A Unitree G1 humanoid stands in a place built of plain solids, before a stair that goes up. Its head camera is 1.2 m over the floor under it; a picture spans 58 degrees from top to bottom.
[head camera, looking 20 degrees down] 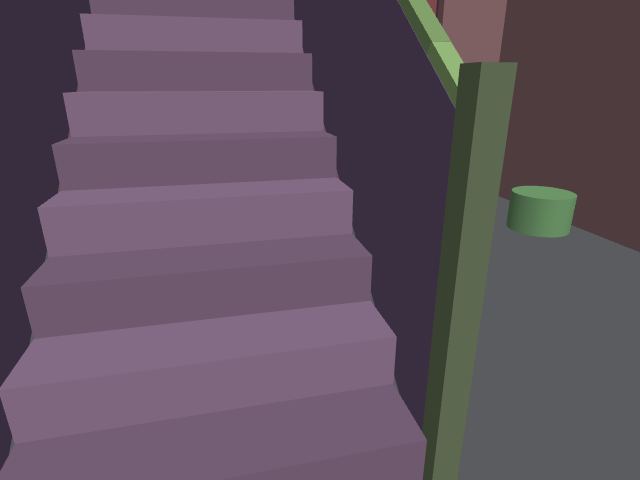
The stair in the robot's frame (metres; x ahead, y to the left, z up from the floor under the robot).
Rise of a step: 0.19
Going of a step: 0.27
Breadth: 1.20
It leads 13 degrees to the left of straight ahead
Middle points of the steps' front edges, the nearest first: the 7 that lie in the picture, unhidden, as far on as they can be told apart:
1.14 0.32 0.39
1.40 0.38 0.58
1.66 0.44 0.77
1.91 0.50 0.97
2.17 0.56 1.16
2.43 0.62 1.35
2.69 0.69 1.54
